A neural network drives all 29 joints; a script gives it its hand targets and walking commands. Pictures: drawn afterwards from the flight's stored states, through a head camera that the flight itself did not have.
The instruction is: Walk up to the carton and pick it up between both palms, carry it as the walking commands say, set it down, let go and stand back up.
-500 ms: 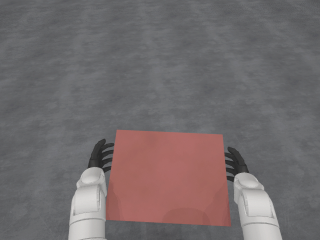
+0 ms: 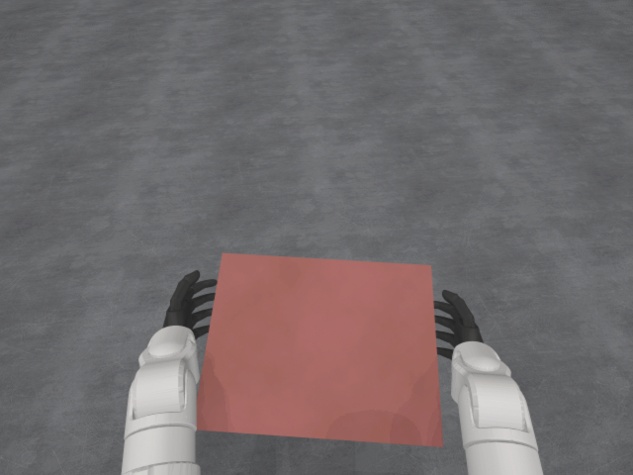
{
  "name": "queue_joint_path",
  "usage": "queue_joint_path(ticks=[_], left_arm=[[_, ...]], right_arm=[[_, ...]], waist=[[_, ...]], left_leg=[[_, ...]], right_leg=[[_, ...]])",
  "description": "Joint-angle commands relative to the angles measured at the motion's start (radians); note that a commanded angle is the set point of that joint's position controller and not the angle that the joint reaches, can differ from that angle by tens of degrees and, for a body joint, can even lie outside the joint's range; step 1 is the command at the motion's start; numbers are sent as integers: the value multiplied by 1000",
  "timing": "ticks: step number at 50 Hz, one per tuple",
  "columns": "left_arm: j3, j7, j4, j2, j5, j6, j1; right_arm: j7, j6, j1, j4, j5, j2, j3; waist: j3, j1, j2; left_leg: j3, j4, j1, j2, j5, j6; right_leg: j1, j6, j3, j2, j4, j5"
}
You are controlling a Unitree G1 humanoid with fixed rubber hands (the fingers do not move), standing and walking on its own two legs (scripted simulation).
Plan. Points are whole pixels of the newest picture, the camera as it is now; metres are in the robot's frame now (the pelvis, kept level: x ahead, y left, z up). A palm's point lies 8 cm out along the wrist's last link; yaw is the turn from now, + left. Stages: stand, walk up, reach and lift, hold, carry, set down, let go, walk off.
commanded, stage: carry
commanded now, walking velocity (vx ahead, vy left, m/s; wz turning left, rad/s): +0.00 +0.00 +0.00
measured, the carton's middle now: (320, 353) +0.30 +0.02 -0.10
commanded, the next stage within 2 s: none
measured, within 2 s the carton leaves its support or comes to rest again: neither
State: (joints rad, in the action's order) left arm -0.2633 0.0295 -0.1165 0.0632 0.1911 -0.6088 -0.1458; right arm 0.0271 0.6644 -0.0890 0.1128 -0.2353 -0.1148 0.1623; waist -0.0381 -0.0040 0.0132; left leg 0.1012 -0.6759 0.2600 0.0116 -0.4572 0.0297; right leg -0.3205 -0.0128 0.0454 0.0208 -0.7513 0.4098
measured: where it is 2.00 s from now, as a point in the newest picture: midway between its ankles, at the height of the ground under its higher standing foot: (346, 332)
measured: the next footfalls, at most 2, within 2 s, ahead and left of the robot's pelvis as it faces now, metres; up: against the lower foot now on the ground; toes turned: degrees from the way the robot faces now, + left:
left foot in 0.42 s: +0.10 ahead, +0.08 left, +0.00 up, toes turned +11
right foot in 0.58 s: +0.12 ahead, -0.11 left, +0.00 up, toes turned +1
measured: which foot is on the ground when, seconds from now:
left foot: down 0.00-0.34, up 0.36-0.40, down 0.42-0.60, up 0.62-0.80, down 0.82-1.00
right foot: down 0.00-0.44, up 0.46-0.56, down 0.58-0.84, up 0.86-0.96, down 0.98-1.00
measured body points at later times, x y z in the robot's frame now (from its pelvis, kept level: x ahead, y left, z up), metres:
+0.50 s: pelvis +0.12 -0.03 -0.01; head +0.13 -0.02 +0.44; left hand +0.39 +0.18 +0.01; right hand +0.41 -0.19 +0.00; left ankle +0.06 +0.07 -0.72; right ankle -0.02 -0.10 -0.68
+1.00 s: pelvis +0.28 -0.06 -0.01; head +0.30 -0.07 +0.44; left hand +0.57 +0.15 +0.02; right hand +0.57 -0.22 -0.01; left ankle +0.22 +0.05 -0.72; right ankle +0.21 -0.14 -0.72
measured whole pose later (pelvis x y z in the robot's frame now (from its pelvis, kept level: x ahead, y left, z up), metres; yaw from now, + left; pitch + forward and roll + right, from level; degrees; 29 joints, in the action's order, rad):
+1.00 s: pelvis +0.28 -0.06 -0.01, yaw +4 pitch +2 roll +1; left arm -0.27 0.02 -0.11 0.07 0.19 -0.62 -0.16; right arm 0.03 0.68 -0.10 0.10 -0.21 -0.09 0.14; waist -0.02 0.03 0.00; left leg 0.13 -0.74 0.29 0.05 -0.47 0.00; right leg -0.26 -0.01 0.06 0.02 -0.72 0.48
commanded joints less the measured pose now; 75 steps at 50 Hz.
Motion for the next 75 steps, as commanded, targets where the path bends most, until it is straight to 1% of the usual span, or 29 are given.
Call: queue_joint_path(ticks=[1, 3, 5, 8, 11, 12, 16, 20, 22, 23, 26, 28, 31, 32, 35, 40, 42, 43, 46, 48, 51, 58, 60, 61, 62, 64, 67, 70, 75], left_arm=[[712, 264, 63, 783, -294, 14, -346], [647, 234, 61, 729, -236, 9, -314], [638, 223, 54, 686, -190, -3, -307], [671, 213, 53, 722, -179, -37, -277], [705, 233, 110, 712, -233, -28, -451], [671, 247, -68, 728, -199, -42, -382], [690, 245, 119, 776, -274, 13, -435], [677, 220, 65, 749, -226, -37, -354], [681, 223, 128, 691, -215, -23, -386], [764, 239, 190, 707, -274, -37, -461], [704, 248, 92, 682, -253, -16, -463], [672, 253, 22, 741, -267, 0, -377], [655, 247, 15, 730, -267, 11, -290], [637, 246, -29, 757, -251, 7, -270], [695, 229, 155, 699, -242, -6, -416], [702, 230, 100, 693, -208, -19, -320], [721, 251, 95, 698, -245, -14, -430], [742, 258, 118, 722, -277, -20, -487], [708, 255, 129, 683, -286, -15, -475], [668, 259, -28, 758, -262, -16, -331], [611, 250, -19, 711, -221, 7, -343], [678, 219, 112, 705, -201, -6, -278], [682, 218, 122, 658, -206, 0, -364], [738, 238, 116, 685, -250, -12, -426], [749, 250, 188, 641, -286, -10, -537], [700, 265, 47, 684, -241, -18, -403], [641, 273, -71, 737, -252, 13, -313], [673, 260, 40, 760, -284, 33, -354], [696, 229, 176, 716, -240, -1, -281]], right_arm=[[-258, -98, -613, -297, 286, -635, -644], [-264, -75, -618, -236, 337, -668, -662], [-278, -78, -587, -180, 341, -637, -642], [-286, -59, -587, -164, 334, -678, -627], [-286, -54, -525, -68, 307, -689, -573], [-285, -50, -570, -27, 256, -646, -526], [-272, -87, -626, -208, 327, -716, -639], [-260, -77, -653, -227, 321, -665, -628], [-266, -57, -577, -156, 290, -682, -610], [-266, -46, -475, -114, 295, -710, -597], [-255, -66, -546, -103, 262, -642, -553], [-262, -84, -644, -188, 317, -675, -636], [-257, -76, -651, -270, 337, -653, -694], [-251, -93, -719, -314, 342, -663, -712], [-256, -75, -654, -243, 341, -652, -660], [-266, -72, -562, -182, 292, -665, -608], [-265, -78, -545, -131, 288, -682, -600], [-262, -64, -475, -75, 270, -705, -584], [-256, -59, -498, -87, 279, -679, -572], [-259, -68, -650, -186, 311, -671, -630], [-269, -71, -676, -196, 322, -634, -647], [-286, -88, -595, -185, 367, -706, -670], [-277, -79, -536, -119, 306, -687, -610], [-270, -75, -465, -83, 289, -689, -604], [-257, -57, -428, -40, 274, -687, -598], [-249, -78, -521, -101, 259, -670, -574], [-256, -90, -712, -174, 316, -649, -643], [-264, -102, -731, -319, 365, -657, -694], [-256, -85, -542, -250, 343, -704, -687]], waist=[[-362, 6, 109], [-361, -5, 319], [-265, 3, 153], [-340, 25, -12], [-215, 22, -282], [-205, 13, -207], [-314, -10, 199], [-208, 10, 111], [-374, 73, -14], [-373, 67, -349], [-187, 47, -174], [-222, 1, -147], [-372, -13, 368], [-327, -17, 327], [-167, -15, 48], [-305, 22, 83], [-381, 73, -142], [-373, 84, -332], [-269, 50, -176], [-219, -6, -133], [-334, 4, 299], [-247, -4, 70], [-400, 67, -7], [-378, 105, -367], [-328, 85, -380], [-183, 68, -103], [-176, -15, -117], [-335, 0, 311], [-303, -29, 216]], left_leg=[[-67, -123, 24, 117, 670, -7], [-25, -240, 267, -1, -129, -39], [-53, -128, 307, 32, -144, -41], [-78, 164, -144, 38, 535, 9], [-245, 91, -262, 232, 1515, 147], [-190, 97, -213, 218, 1357, 115], [70, -211, 274, 10, 298, -64], [73, -41, 284, -37, 21, -19], [-105, 221, -331, 64, 800, 95], [-389, 151, -425, 282, 1475, 272], [-339, 121, -465, 286, 1620, 201], [-164, 59, -286, 227, 1274, 124], [5, -401, 304, -2, -122, -44], [-12, -424, 398, -6, -184, -37], [14, -319, 531, 5, -154, -48], [24, 96, -102, -38, 337, 29], [-230, 52, -334, 191, 1186, 230], [-398, 74, -416, 318, 1479, 341], [-333, 63, -446, 314, 1575, 233], [-161, 49, -222, 216, 1304, 114], [-3, -281, 275, 30, -103, -39], [125, -85, 265, -82, 92, -17], [-103, 99, -309, 52, 777, 107], [-384, 89, -437, 262, 1460, 318], [-485, 69, -549, 321, 1741, 381], [-450, 122, -366, 323, 1518, 272], [-66, 25, -125, 198, 1029, 75], [-54, -377, 187, -11, -172, -41], [28, -425, 662, -41, -150, -23]], right_leg=[[363, -52, -80, -133, 275, -1012], [549, -253, -255, -323, 128, -1757], [513, -243, -248, -321, 177, -1607], [203, -72, -17, -176, 34, -1198], [-91, 11, 66, -4, -37, -18], [-42, 16, 24, -31, 124, 11], [607, -78, -121, -217, 120, -1638], [512, -87, -111, -226, 71, -1773], [86, 3, 60, -98, -301, -1154], [-159, 59, 50, 26, -476, -52], [-363, 13, -7, 15, -197, 219], [-102, 27, -16, -38, 221, 30], [597, -91, -321, -285, 149, -1944], [618, -104, -304, -298, 161, -1969], [635, -130, -299, -293, 196, -1738], [248, -28, -57, -189, 82, -1546], [15, 123, -7, -48, -270, -786], [-159, 113, -29, 37, -436, 35], [-289, 58, -48, -14, -96, 235], [-1, 50, -9, -35, 285, -20], [548, -123, -284, -324, 151, -1753], [491, -40, -142, -195, 64, -1928], [72, 15, 2, -127, -292, -1353], [-186, 122, 32, 24, -671, -429], [-402, 107, -77, 74, -651, 250], [-392, 34, -138, 8, -448, 282], [15, 25, -33, -52, 260, -92], [458, -176, -407, -318, 169, -1779], [795, -113, -313, -210, 117, -1875]])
